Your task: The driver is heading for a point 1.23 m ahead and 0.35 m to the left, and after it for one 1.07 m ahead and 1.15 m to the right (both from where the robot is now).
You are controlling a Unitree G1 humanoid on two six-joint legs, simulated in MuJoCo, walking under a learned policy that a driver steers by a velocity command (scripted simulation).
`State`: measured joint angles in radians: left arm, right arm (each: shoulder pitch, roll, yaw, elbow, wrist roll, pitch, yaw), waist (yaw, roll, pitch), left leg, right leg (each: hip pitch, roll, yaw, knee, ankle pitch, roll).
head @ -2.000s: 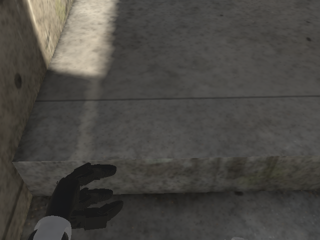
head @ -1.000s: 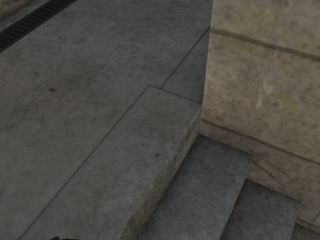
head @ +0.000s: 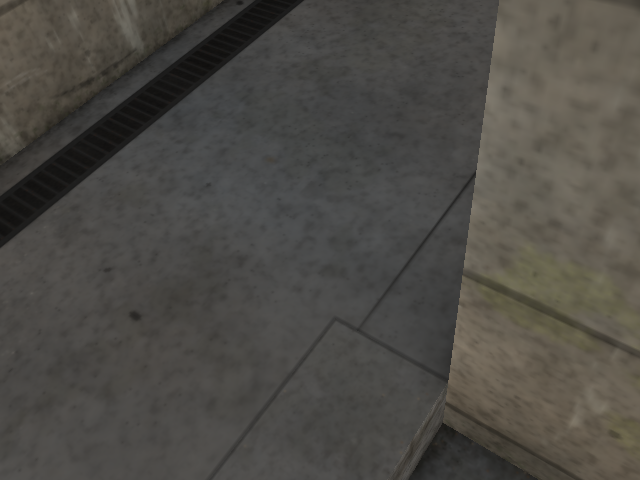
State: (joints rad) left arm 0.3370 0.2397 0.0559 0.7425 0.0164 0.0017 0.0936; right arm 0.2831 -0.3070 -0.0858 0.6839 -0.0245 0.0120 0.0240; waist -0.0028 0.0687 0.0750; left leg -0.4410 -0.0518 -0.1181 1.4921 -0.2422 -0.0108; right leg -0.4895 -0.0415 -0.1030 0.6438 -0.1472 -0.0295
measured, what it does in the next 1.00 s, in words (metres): climbs, turning left: left foot 0.19 m higher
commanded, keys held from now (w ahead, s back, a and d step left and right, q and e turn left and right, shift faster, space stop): w+q+shift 0.54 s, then w+shift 0.16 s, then w+e+shift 0.06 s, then e+shift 0.24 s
